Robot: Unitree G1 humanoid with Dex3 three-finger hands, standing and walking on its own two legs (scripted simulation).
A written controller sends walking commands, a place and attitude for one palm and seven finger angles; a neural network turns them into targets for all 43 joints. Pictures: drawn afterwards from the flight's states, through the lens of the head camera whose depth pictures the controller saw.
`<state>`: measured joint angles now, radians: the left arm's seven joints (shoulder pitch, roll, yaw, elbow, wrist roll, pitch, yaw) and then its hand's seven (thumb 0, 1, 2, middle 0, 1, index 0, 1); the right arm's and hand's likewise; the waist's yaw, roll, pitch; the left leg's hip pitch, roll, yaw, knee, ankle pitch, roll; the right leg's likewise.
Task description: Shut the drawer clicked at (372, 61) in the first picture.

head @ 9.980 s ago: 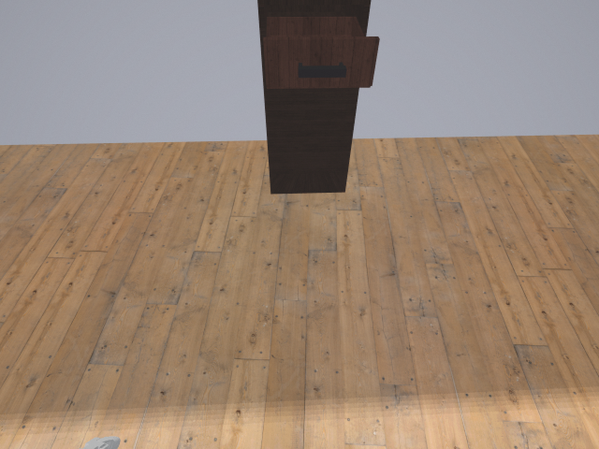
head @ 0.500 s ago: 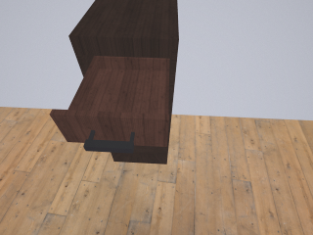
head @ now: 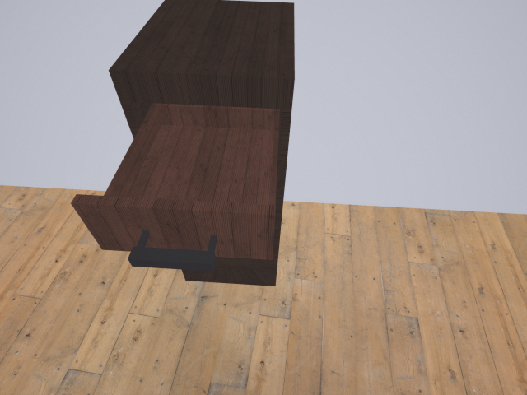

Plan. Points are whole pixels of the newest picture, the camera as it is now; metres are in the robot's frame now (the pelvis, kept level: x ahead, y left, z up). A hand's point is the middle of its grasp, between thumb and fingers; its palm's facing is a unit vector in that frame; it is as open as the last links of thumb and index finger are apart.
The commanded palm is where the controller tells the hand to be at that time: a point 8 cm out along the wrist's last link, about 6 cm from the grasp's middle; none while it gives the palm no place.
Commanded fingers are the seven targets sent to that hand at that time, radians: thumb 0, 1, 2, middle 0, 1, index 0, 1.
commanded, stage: shuffle to correct the standing spot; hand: left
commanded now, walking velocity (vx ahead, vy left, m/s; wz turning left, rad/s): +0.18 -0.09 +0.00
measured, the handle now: (176, 248) +0.34 +0.18 +0.01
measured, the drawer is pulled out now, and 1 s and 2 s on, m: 0.29 0.29 0.29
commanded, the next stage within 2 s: come to a stop and stand still in 0.06 s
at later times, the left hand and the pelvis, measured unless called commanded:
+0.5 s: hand out of the picture +0.03 +0.16 -0.18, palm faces +0.04 -0.98 -0.19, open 7.4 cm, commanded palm none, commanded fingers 0.00 0.90 0.90 -0.20 -0.30 -0.20 -0.30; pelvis +0.04 -0.01 -0.01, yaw +0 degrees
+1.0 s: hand out of the picture +0.01 +0.20 -0.17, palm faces +0.00 -0.98 -0.21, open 7.3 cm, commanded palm none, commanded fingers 0.00 0.90 0.90 -0.20 -0.30 -0.20 -0.30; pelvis -0.02 +0.02 +0.00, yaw +1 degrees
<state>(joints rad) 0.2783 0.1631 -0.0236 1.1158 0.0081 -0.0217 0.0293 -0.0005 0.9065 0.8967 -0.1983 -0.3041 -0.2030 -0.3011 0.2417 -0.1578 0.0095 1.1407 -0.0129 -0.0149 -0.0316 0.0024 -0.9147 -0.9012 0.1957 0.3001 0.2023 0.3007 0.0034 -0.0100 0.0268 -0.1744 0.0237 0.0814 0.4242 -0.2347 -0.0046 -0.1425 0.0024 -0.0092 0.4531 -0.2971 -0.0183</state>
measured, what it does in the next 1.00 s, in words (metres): stands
